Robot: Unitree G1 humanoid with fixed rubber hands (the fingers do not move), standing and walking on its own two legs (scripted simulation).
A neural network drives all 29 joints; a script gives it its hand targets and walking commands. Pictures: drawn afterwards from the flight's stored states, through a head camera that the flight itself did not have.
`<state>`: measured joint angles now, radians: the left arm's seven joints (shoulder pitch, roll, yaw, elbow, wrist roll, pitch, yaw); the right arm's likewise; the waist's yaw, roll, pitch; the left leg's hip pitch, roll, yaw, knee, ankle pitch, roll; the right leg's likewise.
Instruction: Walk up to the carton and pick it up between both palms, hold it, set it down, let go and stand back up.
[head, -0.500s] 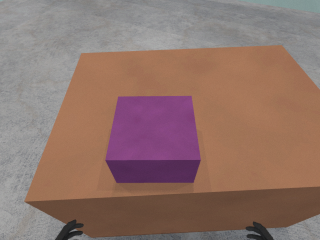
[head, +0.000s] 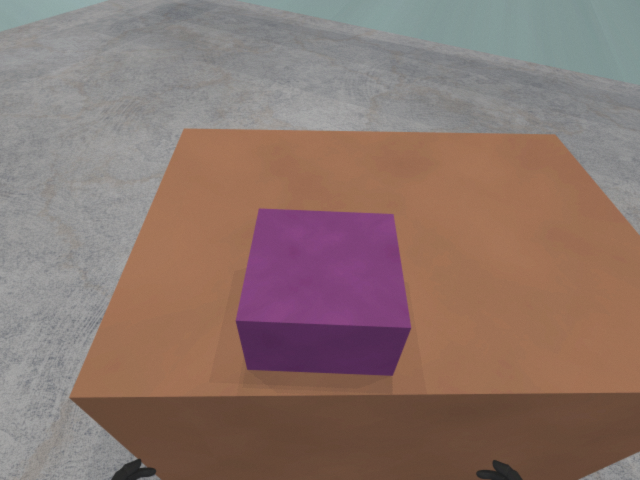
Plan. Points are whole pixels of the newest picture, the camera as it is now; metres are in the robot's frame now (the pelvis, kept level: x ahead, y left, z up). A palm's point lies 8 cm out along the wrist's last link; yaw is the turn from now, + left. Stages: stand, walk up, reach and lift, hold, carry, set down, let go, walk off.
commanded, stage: walk up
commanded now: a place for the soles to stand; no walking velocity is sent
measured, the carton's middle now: (323, 288) +0.43 +0.00 -0.03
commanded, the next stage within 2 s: none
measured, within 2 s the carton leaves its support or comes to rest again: neither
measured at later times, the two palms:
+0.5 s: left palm out of the picture +0.05 +0.27 -0.10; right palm out of the picture +0.10 -0.30 -0.12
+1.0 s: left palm out of the picture -0.05 +0.26 -0.11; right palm out of the picture -0.01 -0.25 -0.10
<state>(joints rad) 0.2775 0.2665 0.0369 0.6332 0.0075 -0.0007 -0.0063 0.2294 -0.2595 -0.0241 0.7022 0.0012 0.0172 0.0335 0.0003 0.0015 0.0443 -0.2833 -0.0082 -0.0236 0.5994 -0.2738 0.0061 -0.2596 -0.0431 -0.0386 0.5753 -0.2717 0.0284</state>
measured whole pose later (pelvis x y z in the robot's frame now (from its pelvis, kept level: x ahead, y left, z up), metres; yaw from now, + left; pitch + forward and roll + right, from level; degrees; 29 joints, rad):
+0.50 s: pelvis -0.06 -0.02 -0.02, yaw +1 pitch -4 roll +1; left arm 0.24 0.31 0.05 0.62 0.03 0.02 0.02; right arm 0.14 -0.35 -0.07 0.65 -0.02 0.09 0.01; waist 0.02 0.03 0.18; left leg -0.48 -0.08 -0.09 1.07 -0.51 0.00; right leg -0.42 -0.04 -0.03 0.78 -0.29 0.00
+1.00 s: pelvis -0.11 +0.00 -0.01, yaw +1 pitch -3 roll +0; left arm 0.33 0.26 0.04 0.70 0.02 0.01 0.00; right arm 0.29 -0.24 -0.03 0.67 -0.01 0.02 0.02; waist 0.01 -0.01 0.05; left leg -0.25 0.00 0.01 0.68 -0.37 0.01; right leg -0.33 0.01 0.07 0.64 -0.24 0.03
